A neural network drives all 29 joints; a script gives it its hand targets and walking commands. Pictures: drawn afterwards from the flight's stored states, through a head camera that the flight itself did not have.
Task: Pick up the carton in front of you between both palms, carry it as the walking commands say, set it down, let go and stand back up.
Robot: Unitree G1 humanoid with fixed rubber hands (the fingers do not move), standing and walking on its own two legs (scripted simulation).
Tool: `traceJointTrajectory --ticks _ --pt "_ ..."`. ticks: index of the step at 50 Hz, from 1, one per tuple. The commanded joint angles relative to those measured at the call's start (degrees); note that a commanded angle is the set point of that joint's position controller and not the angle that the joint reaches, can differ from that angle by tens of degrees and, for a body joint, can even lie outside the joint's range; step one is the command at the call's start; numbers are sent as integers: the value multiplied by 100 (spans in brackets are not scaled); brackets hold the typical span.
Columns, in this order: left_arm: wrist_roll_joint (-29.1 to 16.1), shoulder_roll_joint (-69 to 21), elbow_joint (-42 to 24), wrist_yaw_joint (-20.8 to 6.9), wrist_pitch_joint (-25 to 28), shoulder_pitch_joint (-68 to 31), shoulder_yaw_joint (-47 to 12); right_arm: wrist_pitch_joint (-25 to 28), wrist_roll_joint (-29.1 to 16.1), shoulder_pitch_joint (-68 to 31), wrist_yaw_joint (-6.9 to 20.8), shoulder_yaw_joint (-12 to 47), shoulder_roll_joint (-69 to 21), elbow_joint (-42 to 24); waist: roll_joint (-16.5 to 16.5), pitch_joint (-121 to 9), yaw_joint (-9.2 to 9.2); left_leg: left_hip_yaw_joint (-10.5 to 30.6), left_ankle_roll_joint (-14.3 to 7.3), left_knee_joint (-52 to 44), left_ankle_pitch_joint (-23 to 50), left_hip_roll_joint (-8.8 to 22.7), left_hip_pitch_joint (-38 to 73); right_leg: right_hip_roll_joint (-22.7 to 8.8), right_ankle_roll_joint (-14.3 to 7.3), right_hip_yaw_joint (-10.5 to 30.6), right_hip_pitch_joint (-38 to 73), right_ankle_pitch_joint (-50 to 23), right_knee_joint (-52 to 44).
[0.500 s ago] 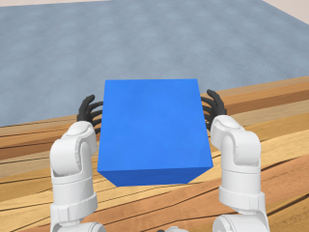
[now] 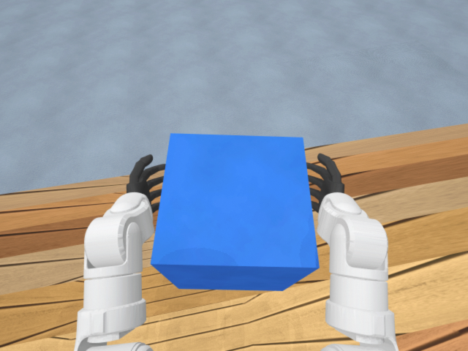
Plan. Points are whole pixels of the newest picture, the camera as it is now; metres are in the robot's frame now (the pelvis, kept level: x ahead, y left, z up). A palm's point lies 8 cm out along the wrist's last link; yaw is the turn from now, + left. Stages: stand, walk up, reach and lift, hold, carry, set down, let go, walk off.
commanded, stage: carry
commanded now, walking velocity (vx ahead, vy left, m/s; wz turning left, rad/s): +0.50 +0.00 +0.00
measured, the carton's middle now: (233, 222) +0.34 +0.01 +0.02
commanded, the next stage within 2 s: none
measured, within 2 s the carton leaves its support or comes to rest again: neither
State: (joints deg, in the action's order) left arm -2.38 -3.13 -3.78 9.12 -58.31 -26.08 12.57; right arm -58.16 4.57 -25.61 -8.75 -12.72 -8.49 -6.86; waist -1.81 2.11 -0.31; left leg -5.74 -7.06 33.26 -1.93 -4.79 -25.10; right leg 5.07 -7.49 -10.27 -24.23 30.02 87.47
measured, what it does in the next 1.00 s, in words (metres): goes down: right foot 0.13 m lower, then left foot 0.13 m lower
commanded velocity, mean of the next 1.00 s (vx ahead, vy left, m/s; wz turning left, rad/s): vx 0.50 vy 0.00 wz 0.00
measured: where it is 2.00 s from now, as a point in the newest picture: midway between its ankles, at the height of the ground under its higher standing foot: (242, 186)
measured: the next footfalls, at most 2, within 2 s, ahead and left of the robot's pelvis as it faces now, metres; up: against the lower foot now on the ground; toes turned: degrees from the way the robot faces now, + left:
right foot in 0.34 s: +0.43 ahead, -0.10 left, -0.13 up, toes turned +0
left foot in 0.74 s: +0.72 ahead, +0.01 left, -0.25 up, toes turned -1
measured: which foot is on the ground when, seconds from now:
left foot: down 0.00-0.34, up 0.36-0.72, down 0.74-1.00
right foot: up 0.00-0.32, down 0.34-0.74, up 0.76-1.00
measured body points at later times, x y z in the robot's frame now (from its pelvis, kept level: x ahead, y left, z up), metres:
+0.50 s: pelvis +0.38 -0.06 -0.16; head +0.40 -0.05 +0.29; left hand +0.70 +0.13 -0.10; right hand +0.73 -0.18 -0.09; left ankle +0.35 +0.07 -0.78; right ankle +0.38 -0.10 -0.86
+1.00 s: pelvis +0.75 -0.04 -0.30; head +0.78 -0.05 +0.15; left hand +1.10 +0.08 -0.25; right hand +1.07 -0.23 -0.24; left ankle +0.68 +0.01 -0.98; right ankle +0.87 -0.18 -0.97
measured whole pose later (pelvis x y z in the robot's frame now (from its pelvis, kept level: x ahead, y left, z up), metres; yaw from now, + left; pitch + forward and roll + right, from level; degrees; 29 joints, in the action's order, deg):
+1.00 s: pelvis +0.75 -0.04 -0.30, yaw +0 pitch +3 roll +1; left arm 3.1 -6.3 0.1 8.0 -56.6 -20.4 14.6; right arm -56.0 -2.9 -25.2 -11.3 -8.4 -3.4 5.7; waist 0.2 -1.1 8.3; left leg -2.7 -7.2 53.3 -34.4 -7.3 -21.3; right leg -1.6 -2.5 2.4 -42.9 1.2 56.8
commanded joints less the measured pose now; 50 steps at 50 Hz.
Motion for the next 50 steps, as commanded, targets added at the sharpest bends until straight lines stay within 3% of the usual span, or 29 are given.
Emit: traceJointTrajectory --ticks 1,4,6,8,11,13,15,16,17,18,19,20,21,22,24,27,29,33,35,36,37,38,39,40,41,43,44,46,50 --pt "-1198 -4554 -402 -652 -24 -3257 -3702 -87 -1644 -2909 443 4011 -4124 -76 -435 -3109 642 2968 -1316 736 3828 2123 5338 -162 626 1391 -3504 827 1231" --pt "-491 -4247 -233 -482 -21 -2546 -3063 -82 -2280 -3310 538 4461 -4574 -183 223 -3303 531 3846 -1399 932 1790 2235 4524 -662 503 1745 -3906 23 -280" --pt "-317 -4328 -238 -514 82 -2840 -2985 33 -2607 -3876 670 4675 -5014 -143 672 -2508 565 3433 -1285 270 1788 1862 2491 -566 695 1311 -2571 -578 -2371" --pt "-354 -4614 -290 -580 235 -3095 -3123 172 -2723 -4211 762 4727 -5270 -116 -100 -2603 449 2849 -890 431 2053 1665 1748 -494 549 858 -1493 -2043 -2171" --pt "-538 -4845 -456 -616 443 -3324 -3416 337 -2791 -4028 832 4709 -5412 33 240 -2437 707 1479 -491 1646 89 495 1729 -332 462 678 -1157 -4995 -4978" --pt "-567 -4734 -713 -573 492 -3332 -3572 428 -2648 -3699 793 4490 -5243 188 -254 -2160 743 1179 -355 1791 -616 384 755 -148 535 339 493 -5344 -5731" --pt "-617 -4492 -789 -496 468 -3246 -3644 419 -2430 -3373 706 4320 -4961 326 -795 -2427 160 945 -185 2868 501 717 935 -330 287 352 1367 -5558 -5828" --pt "-669 -4361 -857 -467 433 -3184 -3677 390 -2308 -3063 649 4236 -4788 390 -613 -2941 -440 626 22 4116 1800 856 760 -170 191 121 2425 -5376 -5655" --pt "-648 -4206 -726 -450 387 -2899 -3609 342 -2174 -2975 583 4110 -4607 377 391 -2797 -1033 382 295 5798 381 564 -221 -470 -68 566 3151 -4820 -6068" --pt "-672 -3972 -562 -409 340 -2937 -3623 264 -1987 -2926 505 3878 -4411 439 1529 -2997 -624 460 581 7085 -3961 11 -2054 -1677 -603 1994 4631 -6777 -4693" --pt "-867 -3992 -386 -372 267 -2702 -3694 156 -1743 -2520 400 3603 -4044 535 1303 -3346 -558 864 578 6665 -3728 185 -2599 -1994 -802 3277 4873 -5908 -4687" --pt "-1050 -4125 -426 -364 253 -2844 -3849 130 -1520 -2316 322 3425 -3888 514 1093 -3421 -611 1048 605 6418 -3429 338 -2962 -2337 -1291 4358 4462 -3465 -5237" --pt "-1336 -4506 -450 -428 220 -3071 -4027 136 -1343 -2304 255 3242 -3818 583 -122 -3004 -433 1283 580 5481 -2694 606 -2947 -2050 -958 4219 3722 -2773 -5351" --pt "-1505 -4659 -503 -477 249 -3401 -4172 145 -1227 -2263 247 3042 -3809 544 454 -3056 -463 1301 530 5328 -2573 588 -3024 -2261 -1176 4615 3495 -3377 -5076" --pt "-1779 -5160 -451 -613 310 -3846 -4298 244 -1075 -2648 285 3036 -3959 429 -113 -2456 -384 1189 664 3806 -2291 688 -2325 -2067 -1109 4123 1999 -3730 -5111" --pt "-1987 -5592 -426 -752 485 -4179 -4447 473 -1160 -3026 371 3307 -4346 172 607 -2834 -443 919 512 3849 -1199 646 -2321 -1907 -844 3564 2178 -4778 -4827" --pt "-2071 -5708 -469 -794 573 -4158 -4484 593 -1259 -3154 387 3478 -4419 -8 68 -2638 -621 543 466 1859 857 445 -2202 -962 -455 2478 2020 -3779 -4124" --pt "-1966 -5282 -421 -745 683 -3509 -4314 651 -1309 -3037 312 3694 -4130 -386 820 -2522 -628 -287 436 205 2536 -82 548 -467 -252 1421 570 -2792 -3617" --pt "-1816 -5003 -330 -682 647 -3165 -4187 573 -1302 -2854 275 3709 -3818 -429 1094 -2955 -76 -240 192 344 2547 -36 1343 -644 31 1019 756 -3810 -2382" --pt "-1688 -4844 -294 -646 598 -3100 -4115 517 -1292 -2620 255 3711 -3700 -329 547 -3104 674 -120 81 -206 2301 96 2453 -793 244 847 338 -4845 -1264" --pt "-1533 -4676 -309 -598 543 -3151 -3970 445 -1286 -2484 268 3663 -3530 -303 -281 -2609 1092 111 -224 -930 2334 451 2782 -353 411 501 -424 -2755 756" --pt "-1332 -4438 -169 -528 420 -3002 -3757 341 -1351 -2390 253 3612 -3346 -123 -900 -2614 891 1224 -499 548 4401 1339 4165 121 548 656 -2292 1113 1755" --pt "-1050 -4123 14 -415 311 -2519 -3398 262 -1489 -2363 213 3665 -3228 32 -652 -3219 462 3086 -1209 555 3517 2202 4906 82 627 1368 -3268 906 1509" --pt "-774 -3833 -46 -311 248 -2157 -3125 255 -1730 -2511 201 3914 -3450 -37 -531 -3662 560 4425 -1791 -47 56 2685 4510 -294 586 1804 -3283 622 1090" --pt "-649 -3730 -169 -249 214 -2573 -3026 245 -1957 -2884 250 3973 -3711 -79 333 -2840 472 4150 -1335 220 710 2213 3666 -586 509 1807 -3231 23 76" --pt "-432 -3861 56 -252 213 -2531 -2805 191 -2335 -3332 370 4229 -4169 -33 600 -2339 443 3461 -1180 506 2118 2006 2604 -711 691 1517 -3028 -483 -1192" --pt "-338 -3986 177 -265 234 -2445 -2816 196 -2441 -3502 435 4287 -4389 62 895 -2295 473 3412 -1113 -2 1312 1778 1923 -673 730 1421 -2335 -695 -2094" --pt "-360 -4300 -47 -350 321 -2891 -3001 286 -2545 -3935 550 4349 -4752 106 -481 -2574 423 3170 -995 491 2473 1783 1784 -645 588 1146 -1808 -1855 -1945" --pt "-589 -4743 -325 -459 544 -3415 -3291 446 -2713 -3965 730 4408 -5140 212 168 -2353 720 2109 -627 1490 180 706 1779 -485 428 939 -1767 -4588 -4548"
